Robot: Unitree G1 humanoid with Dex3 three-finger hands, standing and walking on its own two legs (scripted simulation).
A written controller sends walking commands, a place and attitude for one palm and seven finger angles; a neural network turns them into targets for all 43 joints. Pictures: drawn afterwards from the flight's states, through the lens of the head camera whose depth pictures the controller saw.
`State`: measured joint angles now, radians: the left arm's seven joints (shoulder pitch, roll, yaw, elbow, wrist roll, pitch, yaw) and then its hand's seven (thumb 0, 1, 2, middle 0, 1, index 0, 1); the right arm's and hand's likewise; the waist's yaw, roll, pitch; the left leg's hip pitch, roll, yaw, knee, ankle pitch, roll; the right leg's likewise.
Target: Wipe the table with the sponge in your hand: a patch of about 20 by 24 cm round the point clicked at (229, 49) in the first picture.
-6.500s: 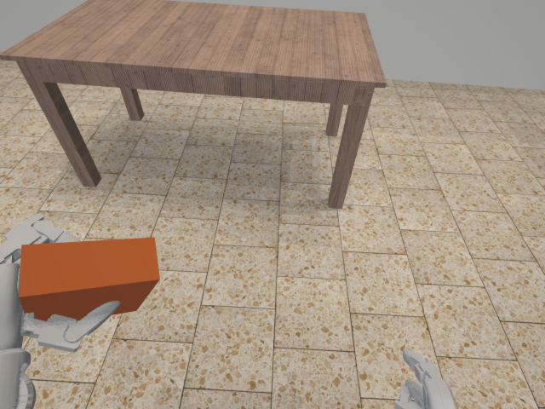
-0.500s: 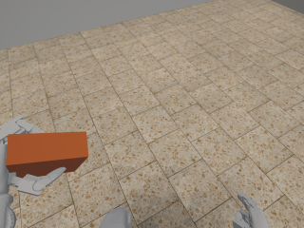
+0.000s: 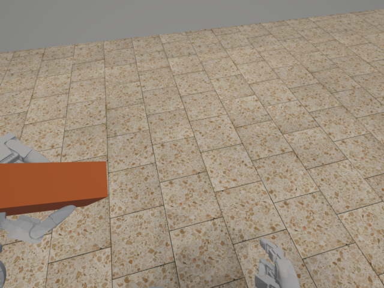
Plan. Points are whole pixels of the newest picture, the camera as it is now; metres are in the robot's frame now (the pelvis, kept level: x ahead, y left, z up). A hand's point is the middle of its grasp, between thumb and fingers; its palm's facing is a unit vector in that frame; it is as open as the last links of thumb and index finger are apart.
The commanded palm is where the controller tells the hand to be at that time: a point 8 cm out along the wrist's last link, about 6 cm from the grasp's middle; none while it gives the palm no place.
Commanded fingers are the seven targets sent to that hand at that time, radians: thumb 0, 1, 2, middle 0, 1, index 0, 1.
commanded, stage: turn to face it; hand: left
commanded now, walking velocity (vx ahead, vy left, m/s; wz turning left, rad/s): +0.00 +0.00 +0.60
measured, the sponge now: (66, 188) +0.22 +0.21 +0.18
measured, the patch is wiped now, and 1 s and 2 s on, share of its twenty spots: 0.00 0.00 0.00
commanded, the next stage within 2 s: none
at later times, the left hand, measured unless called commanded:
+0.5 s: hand out of the picture +0.14 +0.26 +0.19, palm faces +0.55 -0.68 -0.48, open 9.3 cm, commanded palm +0.07 +0.29 +0.19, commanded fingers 0.00 0.10 1.30 -1.20 -1.60 -1.20 -1.60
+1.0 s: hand out of the picture -0.04 +0.20 +0.19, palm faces +0.80 -0.47 -0.37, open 9.3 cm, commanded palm -0.12 +0.22 +0.19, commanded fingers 0.00 0.10 1.30 -1.20 -1.60 -1.20 -1.60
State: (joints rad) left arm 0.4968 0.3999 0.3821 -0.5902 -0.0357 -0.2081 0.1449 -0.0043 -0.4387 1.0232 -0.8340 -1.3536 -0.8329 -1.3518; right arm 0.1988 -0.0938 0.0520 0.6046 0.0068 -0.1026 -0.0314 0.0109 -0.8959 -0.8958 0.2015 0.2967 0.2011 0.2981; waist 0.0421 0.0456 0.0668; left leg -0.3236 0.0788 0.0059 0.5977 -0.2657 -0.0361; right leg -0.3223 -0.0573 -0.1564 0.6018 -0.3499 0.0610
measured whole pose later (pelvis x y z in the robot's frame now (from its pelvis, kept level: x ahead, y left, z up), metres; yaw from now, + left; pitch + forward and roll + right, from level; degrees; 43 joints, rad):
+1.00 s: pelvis -0.09 -0.11 +0.00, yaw +34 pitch -1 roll +2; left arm 0.48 0.37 0.35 -0.60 -0.05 -0.16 0.17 -0.01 -0.43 1.02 -0.83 -1.35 -0.83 -1.34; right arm 0.21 -0.29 -0.04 0.56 -0.02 -0.06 -0.09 0.01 -0.90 -0.90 0.20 0.30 0.20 0.30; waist 0.00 -0.04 0.03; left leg -0.19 0.05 0.08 0.54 -0.37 -0.01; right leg -0.39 -0.18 -0.31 0.59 -0.18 -0.05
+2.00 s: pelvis -0.18 -0.32 +0.00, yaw +69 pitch -2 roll -1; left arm 0.46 0.38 0.37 -0.53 -0.04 -0.16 0.13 -0.01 -0.43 1.01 -0.84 -1.34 -0.84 -1.34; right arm 0.20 -0.15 0.02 0.61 0.01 -0.11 -0.02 0.01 -0.90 -0.90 0.20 0.30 0.20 0.30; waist 0.03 0.08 0.10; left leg -0.40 0.04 -0.13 0.67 -0.30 -0.05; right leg -0.26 0.00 -0.12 0.58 -0.29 0.02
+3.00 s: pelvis -0.15 -0.51 +0.01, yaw +104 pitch +0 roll +2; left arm 0.51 0.40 0.37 -0.61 -0.04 -0.17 0.17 -0.01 -0.43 1.01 -0.83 -1.34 -0.84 -1.33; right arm 0.19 -0.26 -0.05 0.57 -0.02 -0.06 -0.07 0.01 -0.90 -0.90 0.20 0.30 0.20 0.30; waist -0.02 -0.06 0.07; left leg -0.27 0.03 0.10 0.64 -0.42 -0.04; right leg -0.33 -0.15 -0.25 0.56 -0.23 -0.03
